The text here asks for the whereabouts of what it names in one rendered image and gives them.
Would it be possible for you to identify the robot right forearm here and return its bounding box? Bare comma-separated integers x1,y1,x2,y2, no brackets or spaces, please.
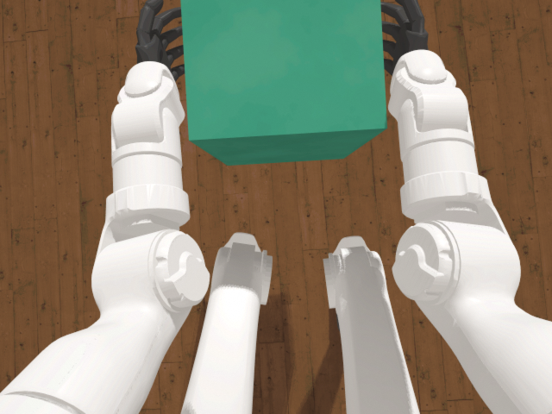
388,50,521,268

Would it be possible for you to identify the right robot upper arm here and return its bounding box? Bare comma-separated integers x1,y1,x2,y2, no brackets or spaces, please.
392,219,552,414

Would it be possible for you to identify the robot right hand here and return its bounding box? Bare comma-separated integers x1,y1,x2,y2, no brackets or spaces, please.
380,0,429,75

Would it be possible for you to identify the right robot shin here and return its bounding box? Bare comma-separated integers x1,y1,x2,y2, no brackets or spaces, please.
333,235,386,314

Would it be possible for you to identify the right robot thigh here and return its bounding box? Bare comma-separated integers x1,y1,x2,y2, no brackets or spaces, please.
323,246,420,414

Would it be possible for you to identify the robot left forearm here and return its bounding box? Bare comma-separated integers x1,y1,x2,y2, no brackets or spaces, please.
91,61,190,288

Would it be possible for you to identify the robot left hand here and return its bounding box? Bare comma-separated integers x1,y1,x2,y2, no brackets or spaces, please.
135,0,185,82

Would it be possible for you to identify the left robot upper arm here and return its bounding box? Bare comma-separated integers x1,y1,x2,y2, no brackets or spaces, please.
0,229,210,414

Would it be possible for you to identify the carton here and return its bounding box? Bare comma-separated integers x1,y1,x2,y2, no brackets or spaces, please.
180,0,387,166

